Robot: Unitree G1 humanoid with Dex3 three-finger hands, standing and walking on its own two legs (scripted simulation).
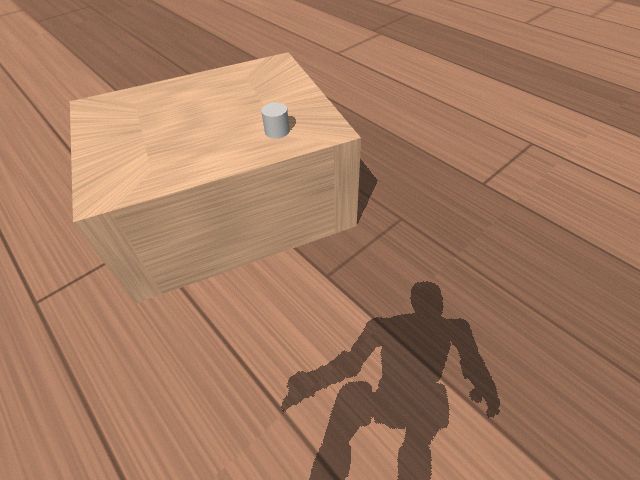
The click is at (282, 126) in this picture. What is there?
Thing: squat round
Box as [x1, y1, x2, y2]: [261, 102, 289, 138]
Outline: 273,102 263,106 261,111 266,135 276,138 287,134 289,129 286,106 281,103
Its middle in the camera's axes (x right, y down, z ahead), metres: -0.17 -0.42 +1.35
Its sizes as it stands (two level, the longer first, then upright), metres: 0.087 0.087 0.086
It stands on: a support 0.45 m high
